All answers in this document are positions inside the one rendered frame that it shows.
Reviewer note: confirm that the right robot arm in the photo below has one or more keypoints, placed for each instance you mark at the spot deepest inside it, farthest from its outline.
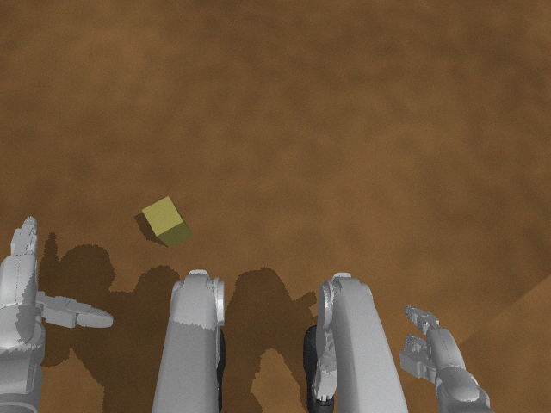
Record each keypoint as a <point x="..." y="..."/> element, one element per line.
<point x="457" y="391"/>

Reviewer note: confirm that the left robot arm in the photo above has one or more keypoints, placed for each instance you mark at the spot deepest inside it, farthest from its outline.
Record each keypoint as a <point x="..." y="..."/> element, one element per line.
<point x="22" y="349"/>

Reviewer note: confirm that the right robot foot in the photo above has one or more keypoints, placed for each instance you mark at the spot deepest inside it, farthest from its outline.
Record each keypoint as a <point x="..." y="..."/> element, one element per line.
<point x="310" y="359"/>

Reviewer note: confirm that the right robot hand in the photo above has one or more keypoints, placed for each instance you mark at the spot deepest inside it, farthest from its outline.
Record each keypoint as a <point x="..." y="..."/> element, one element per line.
<point x="424" y="358"/>

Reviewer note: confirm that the left robot hand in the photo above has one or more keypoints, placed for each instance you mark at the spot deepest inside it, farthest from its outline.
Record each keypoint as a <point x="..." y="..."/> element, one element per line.
<point x="18" y="285"/>

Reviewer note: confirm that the carton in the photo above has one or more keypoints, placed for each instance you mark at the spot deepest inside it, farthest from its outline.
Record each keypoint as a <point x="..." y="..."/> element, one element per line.
<point x="166" y="222"/>

